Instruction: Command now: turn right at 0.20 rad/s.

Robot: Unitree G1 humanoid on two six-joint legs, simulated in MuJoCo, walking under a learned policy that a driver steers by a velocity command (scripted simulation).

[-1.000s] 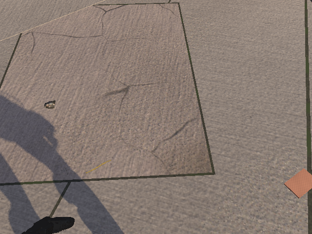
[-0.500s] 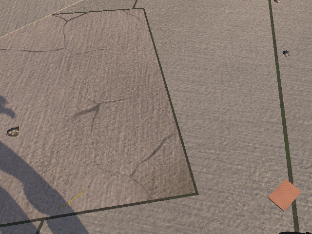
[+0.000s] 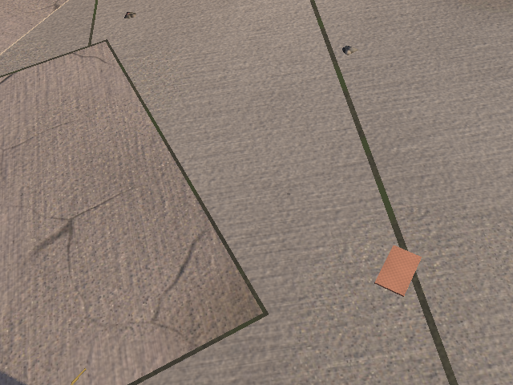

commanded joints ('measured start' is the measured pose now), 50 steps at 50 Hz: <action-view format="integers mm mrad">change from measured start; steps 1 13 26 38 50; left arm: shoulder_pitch -48 -8 -7 13 21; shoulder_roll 117 96 74 78 67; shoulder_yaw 26 11 20 22 15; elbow -52 45 136 250 340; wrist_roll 1 12 -3 -8 -11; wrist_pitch -21 -36 -13 -13 -13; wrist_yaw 12 -8 17 32 37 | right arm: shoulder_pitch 8 12 16 25 51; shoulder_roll -52 -85 -31 -14 -6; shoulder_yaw -10 2 34 43 51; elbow -53 -8 52 144 223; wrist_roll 5 -2 -8 -5 -4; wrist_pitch -11 -35 -58 -55 -52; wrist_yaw -1 20 9 7 1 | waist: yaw -7 28 8 11 11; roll -182 57 -43 -45 -45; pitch -124 -96 -33 -21 -8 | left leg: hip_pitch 9 337 286 291 291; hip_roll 22 75 28 5 -8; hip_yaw -37 -84 -53 -36 -27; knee -74 -631 -641 -658 -671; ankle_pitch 69 334 258 268 262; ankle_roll -12 116 82 83 85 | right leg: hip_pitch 133 50 67 96 96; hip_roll -217 -36 -46 -47 -42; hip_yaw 167 79 80 70 55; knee -135 -63 -42 -49 -61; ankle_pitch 419 6 95 128 124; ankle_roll -166 5 12 20 23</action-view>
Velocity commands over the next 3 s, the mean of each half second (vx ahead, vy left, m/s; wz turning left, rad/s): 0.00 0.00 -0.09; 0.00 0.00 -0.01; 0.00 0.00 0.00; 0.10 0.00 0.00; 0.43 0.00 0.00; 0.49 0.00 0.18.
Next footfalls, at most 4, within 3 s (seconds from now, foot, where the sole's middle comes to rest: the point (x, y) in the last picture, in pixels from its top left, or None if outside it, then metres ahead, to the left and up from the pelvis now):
0.20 left None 0.04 0.15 -0.78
2.44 left None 0.44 0.14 -0.78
3.00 right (317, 281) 0.75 -0.09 -0.78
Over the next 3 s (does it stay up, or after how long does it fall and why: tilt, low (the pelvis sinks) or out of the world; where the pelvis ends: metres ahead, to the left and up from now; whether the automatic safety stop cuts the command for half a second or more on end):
stays up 0.57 0.02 -0.02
